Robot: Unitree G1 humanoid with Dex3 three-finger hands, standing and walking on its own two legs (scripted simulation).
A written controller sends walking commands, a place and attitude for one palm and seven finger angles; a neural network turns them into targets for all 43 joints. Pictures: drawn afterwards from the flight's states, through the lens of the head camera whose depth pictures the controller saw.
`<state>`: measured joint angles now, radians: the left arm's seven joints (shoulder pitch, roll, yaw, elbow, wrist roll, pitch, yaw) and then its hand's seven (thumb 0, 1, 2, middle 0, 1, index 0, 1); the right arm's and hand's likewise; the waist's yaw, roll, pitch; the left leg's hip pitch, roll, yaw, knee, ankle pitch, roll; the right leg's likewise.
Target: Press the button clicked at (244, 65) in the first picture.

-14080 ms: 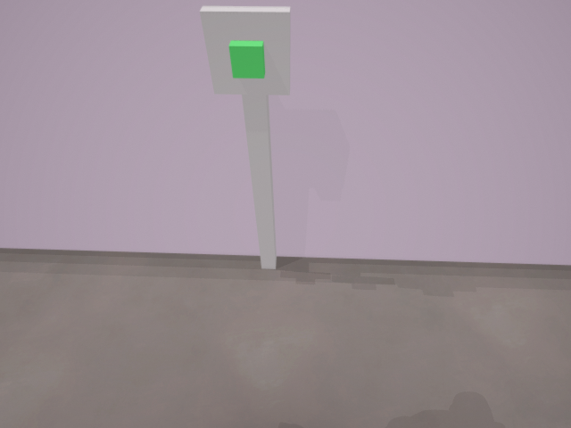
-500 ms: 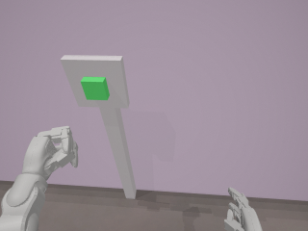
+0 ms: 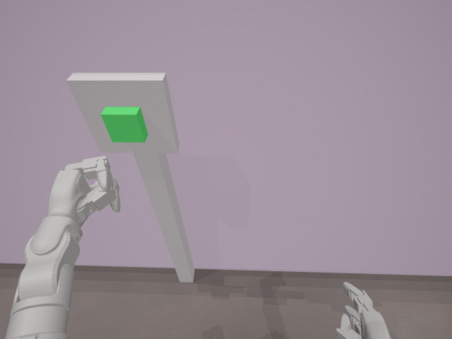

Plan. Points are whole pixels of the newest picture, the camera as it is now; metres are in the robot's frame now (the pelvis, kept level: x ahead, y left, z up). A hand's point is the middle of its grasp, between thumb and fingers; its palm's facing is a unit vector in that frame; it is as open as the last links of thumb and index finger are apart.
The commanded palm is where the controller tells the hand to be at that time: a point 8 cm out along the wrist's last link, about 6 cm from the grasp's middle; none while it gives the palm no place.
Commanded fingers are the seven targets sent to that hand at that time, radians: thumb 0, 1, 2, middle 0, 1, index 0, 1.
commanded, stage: aim a knuckle at the button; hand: left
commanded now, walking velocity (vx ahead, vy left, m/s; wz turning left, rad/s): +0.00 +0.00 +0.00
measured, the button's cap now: (126, 123) +0.47 +0.24 +0.15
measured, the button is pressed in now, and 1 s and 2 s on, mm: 0 0 6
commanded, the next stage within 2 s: press the button with the knuckle in 1.36 s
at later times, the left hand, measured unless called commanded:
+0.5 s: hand (125, 168) +0.37 +0.22 +0.12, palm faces +0.08 -1.00 -0.03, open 3.1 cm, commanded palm +0.35 +0.27 +0.12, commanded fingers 0.00 0.90 0.90 -1.30 -1.50 -1.30 -1.50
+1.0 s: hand (129, 164) +0.39 +0.22 +0.11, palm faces +0.08 -1.00 -0.03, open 3.1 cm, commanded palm +0.36 +0.27 +0.12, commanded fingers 0.00 0.90 0.90 -1.30 -1.50 -1.30 -1.50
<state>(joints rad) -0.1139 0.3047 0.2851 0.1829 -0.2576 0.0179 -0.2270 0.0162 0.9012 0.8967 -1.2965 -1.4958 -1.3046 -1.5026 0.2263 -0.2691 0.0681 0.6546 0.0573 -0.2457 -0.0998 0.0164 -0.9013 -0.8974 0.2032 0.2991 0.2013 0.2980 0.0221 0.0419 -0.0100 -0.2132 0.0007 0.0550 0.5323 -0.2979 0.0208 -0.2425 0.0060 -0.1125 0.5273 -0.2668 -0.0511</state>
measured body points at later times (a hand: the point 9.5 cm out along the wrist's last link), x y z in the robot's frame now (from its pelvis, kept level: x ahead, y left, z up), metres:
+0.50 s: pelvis +0.01 +0.01 +0.00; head +0.02 +0.00 +0.45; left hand +0.36 +0.27 +0.12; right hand +0.15 -0.23 -0.10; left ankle -0.01 +0.11 -0.73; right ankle +0.01 -0.08 -0.73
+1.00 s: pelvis +0.01 +0.01 +0.00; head +0.03 +0.00 +0.45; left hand +0.38 +0.28 +0.11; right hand +0.12 -0.24 -0.11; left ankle -0.01 +0.11 -0.73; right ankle +0.01 -0.08 -0.73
